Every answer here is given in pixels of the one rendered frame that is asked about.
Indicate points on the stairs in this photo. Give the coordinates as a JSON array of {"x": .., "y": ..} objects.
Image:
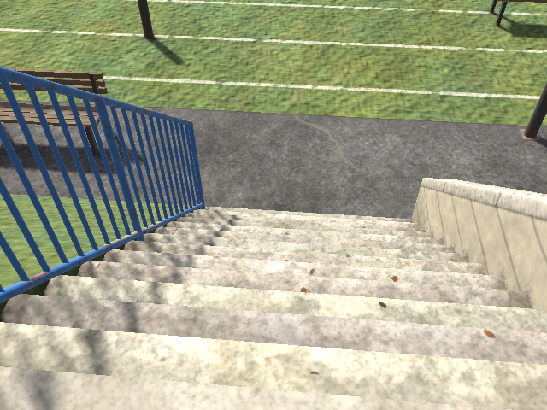
[{"x": 321, "y": 303}]

